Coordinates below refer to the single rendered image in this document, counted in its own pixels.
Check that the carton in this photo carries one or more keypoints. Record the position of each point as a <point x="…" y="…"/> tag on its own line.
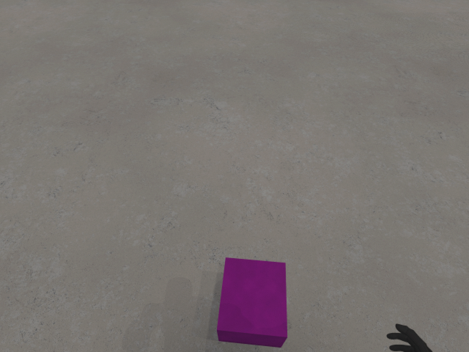
<point x="253" y="306"/>

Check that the right robot hand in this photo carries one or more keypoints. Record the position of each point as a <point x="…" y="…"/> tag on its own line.
<point x="407" y="335"/>

